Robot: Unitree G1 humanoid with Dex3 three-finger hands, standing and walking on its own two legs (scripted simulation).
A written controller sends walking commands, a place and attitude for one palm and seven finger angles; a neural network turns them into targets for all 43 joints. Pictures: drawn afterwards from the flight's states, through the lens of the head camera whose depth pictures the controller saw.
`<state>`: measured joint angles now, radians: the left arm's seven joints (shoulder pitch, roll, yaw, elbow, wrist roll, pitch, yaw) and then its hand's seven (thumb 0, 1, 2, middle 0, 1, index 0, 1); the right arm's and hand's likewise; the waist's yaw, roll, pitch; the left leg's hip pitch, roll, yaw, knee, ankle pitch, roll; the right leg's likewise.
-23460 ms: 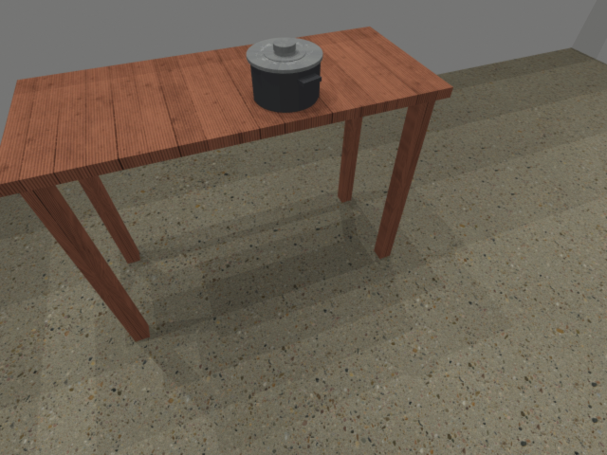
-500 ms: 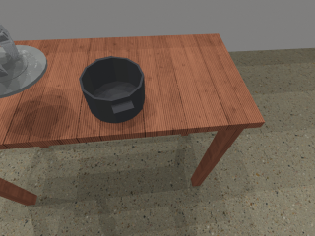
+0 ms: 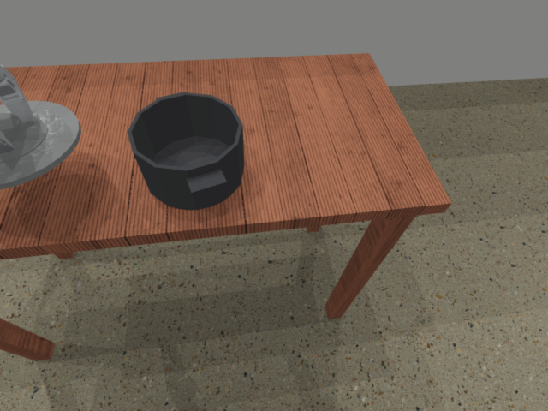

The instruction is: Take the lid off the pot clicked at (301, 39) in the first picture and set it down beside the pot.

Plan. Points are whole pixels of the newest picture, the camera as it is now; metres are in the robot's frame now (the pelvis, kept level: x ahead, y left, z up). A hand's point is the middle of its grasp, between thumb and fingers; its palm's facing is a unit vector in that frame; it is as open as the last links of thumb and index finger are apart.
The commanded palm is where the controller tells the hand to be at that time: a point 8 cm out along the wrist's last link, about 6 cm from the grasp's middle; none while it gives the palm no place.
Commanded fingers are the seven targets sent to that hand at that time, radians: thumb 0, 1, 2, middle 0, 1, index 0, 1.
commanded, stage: lower the lid onto the table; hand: left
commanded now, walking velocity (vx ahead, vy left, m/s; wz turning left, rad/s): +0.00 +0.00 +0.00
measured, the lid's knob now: out of the picture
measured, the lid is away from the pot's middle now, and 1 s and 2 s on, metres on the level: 0.24 0.24 0.24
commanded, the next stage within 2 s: open the fingers wide in 1.36 s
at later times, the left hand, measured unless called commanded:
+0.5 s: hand (8, 140) +0.47 +0.34 +0.13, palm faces -0.44 -0.22 -0.87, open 8.2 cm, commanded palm +0.50 +0.35 +0.21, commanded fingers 0.00 0.55 1.04 -0.80 -1.05 -0.81 -1.05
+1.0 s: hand (15, 159) +0.46 +0.34 +0.10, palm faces -0.47 -0.20 -0.86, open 8.2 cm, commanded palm +0.50 +0.34 +0.18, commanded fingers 0.00 0.55 1.04 -0.80 -1.05 -0.81 -1.05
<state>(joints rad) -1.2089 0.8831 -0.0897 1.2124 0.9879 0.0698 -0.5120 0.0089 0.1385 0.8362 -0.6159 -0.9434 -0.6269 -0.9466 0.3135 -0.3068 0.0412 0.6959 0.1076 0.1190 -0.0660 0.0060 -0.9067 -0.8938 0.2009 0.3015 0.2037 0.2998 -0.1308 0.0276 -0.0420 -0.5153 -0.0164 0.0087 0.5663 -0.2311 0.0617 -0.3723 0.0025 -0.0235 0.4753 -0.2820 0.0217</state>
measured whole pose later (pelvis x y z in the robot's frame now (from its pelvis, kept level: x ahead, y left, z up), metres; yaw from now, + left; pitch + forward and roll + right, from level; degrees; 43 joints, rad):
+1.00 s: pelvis +0.00 +0.01 -0.01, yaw -1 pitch +14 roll -4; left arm -1.12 0.88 -0.05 1.22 0.99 -0.03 -0.47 0.01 0.15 0.84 -0.61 -0.94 -0.62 -0.94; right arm 0.33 -0.29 0.04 0.70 0.10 0.13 -0.10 0.00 -0.91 -0.89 0.20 0.30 0.21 0.30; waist -0.14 0.02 -0.07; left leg -0.65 0.00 0.01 0.69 -0.29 0.07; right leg -0.49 0.02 -0.02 0.58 -0.32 0.03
